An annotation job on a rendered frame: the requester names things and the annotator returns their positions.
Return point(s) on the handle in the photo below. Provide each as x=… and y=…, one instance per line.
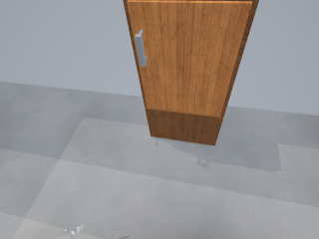
x=140, y=48

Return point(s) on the left robot hand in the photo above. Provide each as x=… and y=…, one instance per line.
x=71, y=232

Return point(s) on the cupboard door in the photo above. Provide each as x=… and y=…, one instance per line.
x=191, y=48

